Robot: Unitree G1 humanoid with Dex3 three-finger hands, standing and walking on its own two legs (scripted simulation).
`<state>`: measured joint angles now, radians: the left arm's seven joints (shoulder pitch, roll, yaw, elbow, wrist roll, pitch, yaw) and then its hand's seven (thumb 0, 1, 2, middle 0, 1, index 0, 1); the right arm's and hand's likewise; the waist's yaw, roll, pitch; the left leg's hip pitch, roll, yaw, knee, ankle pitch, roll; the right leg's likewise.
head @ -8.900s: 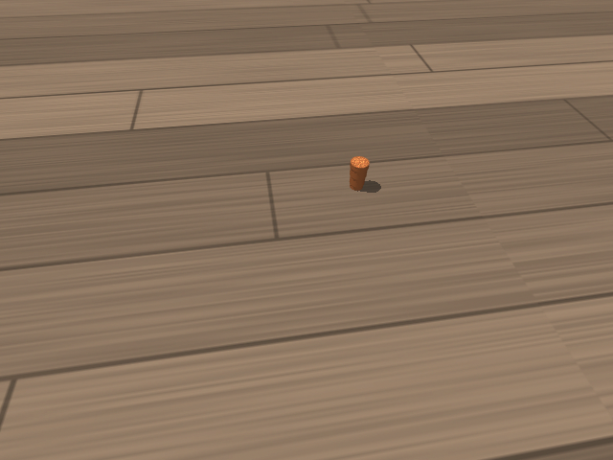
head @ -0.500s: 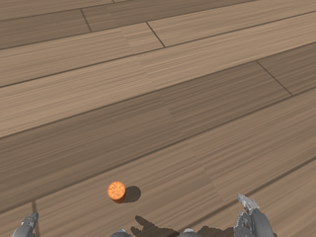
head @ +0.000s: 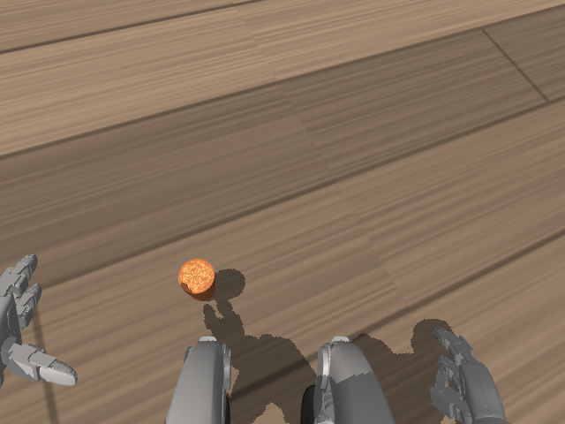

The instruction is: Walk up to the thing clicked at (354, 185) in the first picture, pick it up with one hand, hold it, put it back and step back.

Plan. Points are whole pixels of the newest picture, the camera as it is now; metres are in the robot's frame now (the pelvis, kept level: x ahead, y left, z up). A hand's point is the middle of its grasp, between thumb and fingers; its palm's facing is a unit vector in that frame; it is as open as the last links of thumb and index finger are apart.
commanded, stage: go down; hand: left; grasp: from the side
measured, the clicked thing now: (199, 283) +0.43 +0.18 -0.51
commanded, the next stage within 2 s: approach in 1.68 s
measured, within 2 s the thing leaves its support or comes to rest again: neither
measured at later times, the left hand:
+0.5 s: hand (60, 289) +0.32 +0.34 -0.15, palm faces +0.10 -0.98 -0.16, open 17.2 cm
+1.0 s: hand (57, 283) +0.34 +0.37 -0.18, palm faces +0.09 -0.99 -0.12, open 17.4 cm
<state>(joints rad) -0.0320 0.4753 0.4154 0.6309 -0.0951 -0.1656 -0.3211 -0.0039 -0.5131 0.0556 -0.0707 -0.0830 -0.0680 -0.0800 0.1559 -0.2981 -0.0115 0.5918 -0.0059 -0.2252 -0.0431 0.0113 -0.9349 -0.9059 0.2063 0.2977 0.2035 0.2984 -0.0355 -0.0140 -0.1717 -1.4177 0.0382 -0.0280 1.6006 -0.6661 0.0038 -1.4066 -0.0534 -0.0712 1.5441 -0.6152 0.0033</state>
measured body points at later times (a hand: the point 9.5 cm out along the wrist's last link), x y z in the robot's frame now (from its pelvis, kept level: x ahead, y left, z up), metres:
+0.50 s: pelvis -0.04 -0.01 -0.11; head +0.16 +0.03 +0.29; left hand +0.31 +0.39 -0.14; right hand +0.12 -0.29 -0.22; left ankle +0.03 +0.11 -0.55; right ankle +0.05 -0.13 -0.55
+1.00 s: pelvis -0.05 +0.00 -0.17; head +0.16 +0.04 +0.22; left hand +0.33 +0.42 -0.17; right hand +0.10 -0.28 -0.28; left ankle +0.03 +0.11 -0.55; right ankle +0.05 -0.13 -0.55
